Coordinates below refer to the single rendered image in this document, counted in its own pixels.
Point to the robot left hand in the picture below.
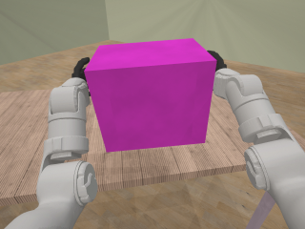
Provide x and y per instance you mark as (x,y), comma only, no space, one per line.
(78,71)

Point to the right robot forearm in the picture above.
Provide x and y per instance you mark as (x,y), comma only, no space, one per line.
(255,115)

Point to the table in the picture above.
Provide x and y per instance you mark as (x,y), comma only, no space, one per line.
(24,127)

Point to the left robot forearm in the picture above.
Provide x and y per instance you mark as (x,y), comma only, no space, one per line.
(67,117)

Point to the robot right hand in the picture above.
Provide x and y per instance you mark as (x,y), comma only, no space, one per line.
(219,61)

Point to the left robot upper arm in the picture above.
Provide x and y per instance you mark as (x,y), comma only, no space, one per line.
(63,191)

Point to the right robot upper arm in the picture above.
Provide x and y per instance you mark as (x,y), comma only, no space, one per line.
(278,167)

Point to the carton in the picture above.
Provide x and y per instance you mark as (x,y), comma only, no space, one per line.
(151,94)

